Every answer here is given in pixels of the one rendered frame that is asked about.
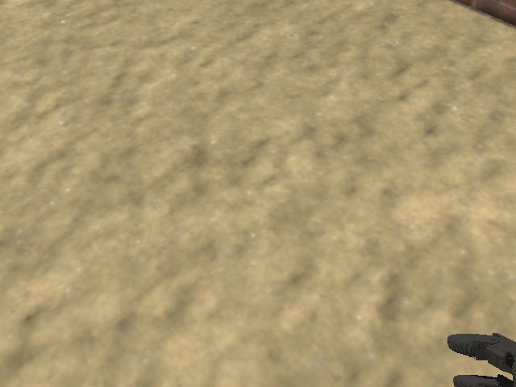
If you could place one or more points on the right robot hand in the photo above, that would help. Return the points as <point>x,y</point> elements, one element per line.
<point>498,350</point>

